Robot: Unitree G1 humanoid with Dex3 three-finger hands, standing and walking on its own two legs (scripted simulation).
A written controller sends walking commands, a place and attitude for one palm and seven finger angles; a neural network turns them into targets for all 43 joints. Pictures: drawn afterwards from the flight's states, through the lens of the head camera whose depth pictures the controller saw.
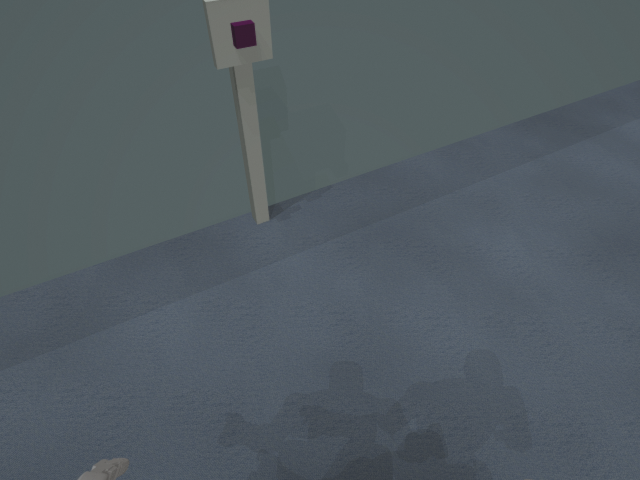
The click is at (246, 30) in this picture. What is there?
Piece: button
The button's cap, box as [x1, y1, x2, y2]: [231, 20, 256, 48]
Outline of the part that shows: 252,21 246,20 231,23 233,44 237,48 256,44 254,24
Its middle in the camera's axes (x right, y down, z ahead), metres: -0.23 -0.59 +1.11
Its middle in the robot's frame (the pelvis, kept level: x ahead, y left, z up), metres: +1.22 +0.29 +0.04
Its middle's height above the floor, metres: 0.81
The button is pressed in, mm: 0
